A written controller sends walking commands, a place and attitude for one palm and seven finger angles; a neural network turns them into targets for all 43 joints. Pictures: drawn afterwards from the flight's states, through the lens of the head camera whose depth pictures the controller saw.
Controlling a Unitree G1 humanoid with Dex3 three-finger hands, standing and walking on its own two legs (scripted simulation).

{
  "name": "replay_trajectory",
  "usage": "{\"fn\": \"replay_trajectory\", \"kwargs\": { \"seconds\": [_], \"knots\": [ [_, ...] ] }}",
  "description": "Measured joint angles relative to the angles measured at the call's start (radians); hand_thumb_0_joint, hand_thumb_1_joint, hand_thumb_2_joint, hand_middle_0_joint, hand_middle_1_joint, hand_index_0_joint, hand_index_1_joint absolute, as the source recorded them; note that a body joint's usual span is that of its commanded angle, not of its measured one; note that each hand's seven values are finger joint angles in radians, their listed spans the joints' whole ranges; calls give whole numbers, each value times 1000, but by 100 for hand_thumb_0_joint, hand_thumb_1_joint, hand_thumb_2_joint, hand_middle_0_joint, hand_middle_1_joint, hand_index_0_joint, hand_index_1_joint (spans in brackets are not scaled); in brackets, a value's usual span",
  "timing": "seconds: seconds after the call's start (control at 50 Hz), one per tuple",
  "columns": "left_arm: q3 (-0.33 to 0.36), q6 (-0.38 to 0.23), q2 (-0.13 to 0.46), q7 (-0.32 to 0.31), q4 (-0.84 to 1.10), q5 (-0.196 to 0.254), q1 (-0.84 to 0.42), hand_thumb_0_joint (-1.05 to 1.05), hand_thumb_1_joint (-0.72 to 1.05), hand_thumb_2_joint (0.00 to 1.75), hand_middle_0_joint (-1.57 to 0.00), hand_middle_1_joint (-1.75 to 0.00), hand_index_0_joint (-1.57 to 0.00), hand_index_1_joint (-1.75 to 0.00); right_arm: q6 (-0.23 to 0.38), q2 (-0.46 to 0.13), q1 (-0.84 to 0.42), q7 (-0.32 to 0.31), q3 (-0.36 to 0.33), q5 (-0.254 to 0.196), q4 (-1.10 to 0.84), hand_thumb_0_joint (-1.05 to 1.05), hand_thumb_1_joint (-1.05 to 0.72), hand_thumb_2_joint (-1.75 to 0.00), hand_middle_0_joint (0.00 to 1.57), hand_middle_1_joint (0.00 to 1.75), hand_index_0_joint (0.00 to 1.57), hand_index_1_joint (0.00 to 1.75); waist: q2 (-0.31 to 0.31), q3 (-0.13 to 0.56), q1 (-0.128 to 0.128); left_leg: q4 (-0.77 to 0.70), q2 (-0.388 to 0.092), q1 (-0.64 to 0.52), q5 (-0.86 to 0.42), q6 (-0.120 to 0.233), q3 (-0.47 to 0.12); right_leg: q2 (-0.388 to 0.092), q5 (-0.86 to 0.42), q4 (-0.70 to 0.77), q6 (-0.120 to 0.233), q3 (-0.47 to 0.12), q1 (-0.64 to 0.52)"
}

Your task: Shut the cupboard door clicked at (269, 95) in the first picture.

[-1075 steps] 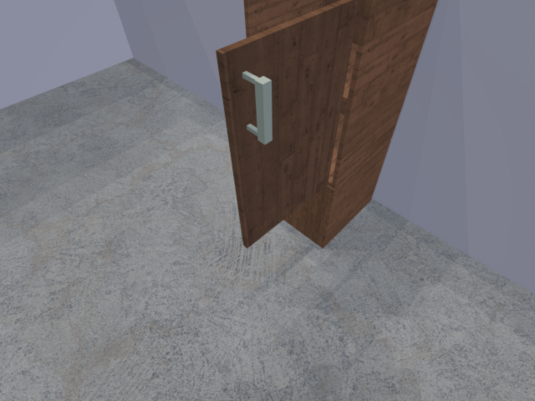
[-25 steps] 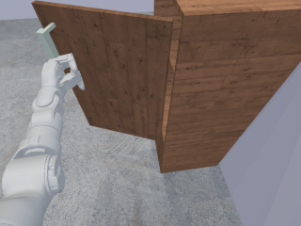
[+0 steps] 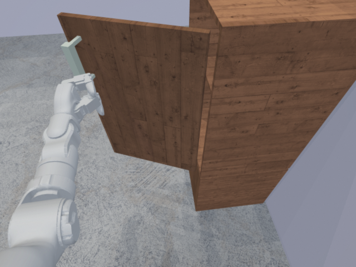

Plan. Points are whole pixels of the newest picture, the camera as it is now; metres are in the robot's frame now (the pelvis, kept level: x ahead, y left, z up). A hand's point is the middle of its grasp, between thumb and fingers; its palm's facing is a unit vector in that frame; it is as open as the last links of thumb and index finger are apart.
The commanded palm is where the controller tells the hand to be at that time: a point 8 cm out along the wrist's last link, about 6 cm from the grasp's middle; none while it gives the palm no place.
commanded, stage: draw the hand back to the body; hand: left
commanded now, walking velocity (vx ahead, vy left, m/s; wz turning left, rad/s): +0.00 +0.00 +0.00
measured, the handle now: (81, 63) +0.61 +0.26 +0.15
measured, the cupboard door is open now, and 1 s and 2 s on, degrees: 68 68 68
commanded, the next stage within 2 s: step back with the hand held close in 1.40 s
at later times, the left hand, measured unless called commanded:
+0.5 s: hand (54, 156) +0.30 +0.22 +0.15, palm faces +0.26 -0.95 -0.17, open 3.1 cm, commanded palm +0.25 +0.26 +0.17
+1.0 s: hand (4, 210) +0.20 +0.25 +0.16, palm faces +0.45 -0.81 -0.38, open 5.9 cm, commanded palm +0.14 +0.29 +0.19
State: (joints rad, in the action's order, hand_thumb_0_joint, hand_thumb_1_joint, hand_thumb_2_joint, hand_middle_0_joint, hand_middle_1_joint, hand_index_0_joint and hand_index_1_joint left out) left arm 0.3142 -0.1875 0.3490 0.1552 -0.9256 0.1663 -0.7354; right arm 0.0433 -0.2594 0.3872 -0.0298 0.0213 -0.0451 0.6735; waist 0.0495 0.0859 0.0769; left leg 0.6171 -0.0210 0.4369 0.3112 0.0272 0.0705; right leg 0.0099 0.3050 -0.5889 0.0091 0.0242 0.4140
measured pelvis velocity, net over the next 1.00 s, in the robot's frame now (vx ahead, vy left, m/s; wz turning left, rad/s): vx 0.01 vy -0.01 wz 0.03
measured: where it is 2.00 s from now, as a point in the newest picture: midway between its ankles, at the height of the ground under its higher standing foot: outside the picture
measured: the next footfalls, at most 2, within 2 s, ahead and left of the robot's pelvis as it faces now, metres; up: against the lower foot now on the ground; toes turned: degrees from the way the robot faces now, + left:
none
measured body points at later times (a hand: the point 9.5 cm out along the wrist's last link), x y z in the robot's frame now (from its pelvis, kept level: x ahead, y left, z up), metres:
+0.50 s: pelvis -0.01 +0.00 +0.01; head -0.03 -0.03 +0.46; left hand +0.28 +0.27 +0.17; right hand +0.20 -0.22 -0.06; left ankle +0.00 +0.10 -0.73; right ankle -0.01 -0.12 -0.73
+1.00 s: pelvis +0.01 -0.01 +0.02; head -0.01 -0.04 +0.47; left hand +0.17 +0.30 +0.18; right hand +0.19 -0.23 -0.08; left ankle +0.00 +0.10 -0.73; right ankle -0.01 -0.12 -0.73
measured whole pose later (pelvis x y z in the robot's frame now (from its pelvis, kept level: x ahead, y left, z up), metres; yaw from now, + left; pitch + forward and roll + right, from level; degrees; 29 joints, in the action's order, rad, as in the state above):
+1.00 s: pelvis +0.01 -0.01 +0.02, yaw +2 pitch -4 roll +0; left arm 0.32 -0.06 0.33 -0.08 0.30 0.09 0.43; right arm 0.04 -0.24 0.22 -0.07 0.01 -0.01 0.64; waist 0.08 0.00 -0.05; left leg 0.39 -0.01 0.08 0.24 0.01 0.04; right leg 0.01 0.25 -0.37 0.02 0.05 0.05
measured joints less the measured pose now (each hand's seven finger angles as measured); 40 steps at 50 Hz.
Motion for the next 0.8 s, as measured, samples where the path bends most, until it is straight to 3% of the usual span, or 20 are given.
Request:
{"fn": "replay_trajectory", "kwargs": {
  "seconds": [0.16,0.34,0.42,0.52,0.66,0.8],
  "knots": [
    [-29,92,-53,13,365,49,300,1,90,90,-130,-150,-130,-150,-7,-4,7,-21,-11,-18,2,2,-90,-90,20,30,21,30,3,-5,-37,-50,0,-118,-5,1,4,2,-9,56,-2,-5,-120],
    [-69,232,-49,31,586,79,424,1,90,90,-128,-147,-127,-147,27,-14,-135,-55,4,-34,-37,2,-90,-90,20,30,20,30,10,-25,-86,-97,17,-194,-39,2,-17,-12,-31,96,-3,17,-203],
    [-114,193,-47,-83,699,2,523,1,90,90,-122,-140,-121,-141,36,-5,-201,-53,12,-13,-68,2,-91,-90,20,30,20,30,16,-49,-97,-138,24,-233,-63,1,-20,-17,-46,125,-4,20,-238],
    [-131,166,-66,-171,809,-46,648,1,90,90,-111,-129,-111,-129,20,18,-240,-47,28,1,-84,1,-90,-90,20,30,20,30,7,-84,-116,-187,25,-276,-90,-3,-26,-16,-67,167,0,26,-279],
    [-108,148,-54,-229,967,-78,791,2,90,90,-94,-109,-93,-109,13,33,-217,-42,35,22,-58,1,-90,-90,20,30,21,30,23,-102,-136,-221,22,-329,-96,-9,-33,-11,-78,213,5,32,-339],
    [-49,125,-30,-232,1071,-72,926,1,90,90,-75,-88,-74,-88,-15,35,-188,-33,28,26,-32,2,-90,-90,20,30,21,30,41,-94,-129,-239,21,-358,-92,-11,-29,-9,-71,224,5,28,-363]
  ]
}}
